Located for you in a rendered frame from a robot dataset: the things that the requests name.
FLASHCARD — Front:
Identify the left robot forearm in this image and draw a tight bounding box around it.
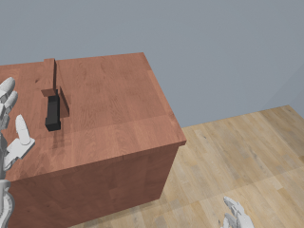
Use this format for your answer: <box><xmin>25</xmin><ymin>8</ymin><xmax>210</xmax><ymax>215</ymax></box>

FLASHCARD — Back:
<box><xmin>0</xmin><ymin>180</ymin><xmax>15</xmax><ymax>228</ymax></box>

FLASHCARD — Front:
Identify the right robot hand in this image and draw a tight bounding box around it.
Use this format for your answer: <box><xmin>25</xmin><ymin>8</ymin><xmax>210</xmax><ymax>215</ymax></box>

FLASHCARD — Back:
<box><xmin>220</xmin><ymin>196</ymin><xmax>255</xmax><ymax>228</ymax></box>

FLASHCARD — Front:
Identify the counter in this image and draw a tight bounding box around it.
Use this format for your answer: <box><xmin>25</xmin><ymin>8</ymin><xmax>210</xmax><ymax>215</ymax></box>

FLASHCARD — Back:
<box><xmin>0</xmin><ymin>52</ymin><xmax>187</xmax><ymax>228</ymax></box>

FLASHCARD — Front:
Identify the tap lever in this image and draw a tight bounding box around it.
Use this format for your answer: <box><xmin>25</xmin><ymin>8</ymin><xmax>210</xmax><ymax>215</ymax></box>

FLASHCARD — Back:
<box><xmin>45</xmin><ymin>89</ymin><xmax>61</xmax><ymax>132</ymax></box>

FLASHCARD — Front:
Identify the left robot hand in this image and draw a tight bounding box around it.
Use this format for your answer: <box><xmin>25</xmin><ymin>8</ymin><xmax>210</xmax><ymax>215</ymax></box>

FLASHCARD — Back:
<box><xmin>0</xmin><ymin>77</ymin><xmax>35</xmax><ymax>180</ymax></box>

